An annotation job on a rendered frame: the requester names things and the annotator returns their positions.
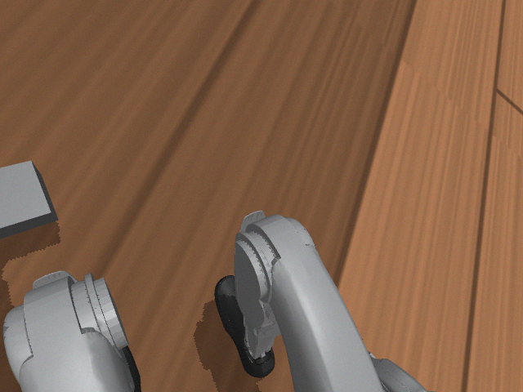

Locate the right robot hand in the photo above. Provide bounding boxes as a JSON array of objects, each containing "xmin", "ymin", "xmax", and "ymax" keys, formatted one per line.
[{"xmin": 368, "ymin": 351, "xmax": 428, "ymax": 392}]

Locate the carton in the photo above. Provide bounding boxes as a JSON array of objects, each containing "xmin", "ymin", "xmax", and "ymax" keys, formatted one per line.
[{"xmin": 0, "ymin": 161, "xmax": 59, "ymax": 239}]

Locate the right robot foot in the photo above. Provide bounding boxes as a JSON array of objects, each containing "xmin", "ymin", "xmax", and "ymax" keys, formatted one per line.
[{"xmin": 215, "ymin": 275, "xmax": 275, "ymax": 378}]

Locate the left robot foot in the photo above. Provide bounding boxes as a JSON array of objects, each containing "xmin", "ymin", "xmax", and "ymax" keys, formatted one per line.
[{"xmin": 123, "ymin": 346, "xmax": 141, "ymax": 392}]

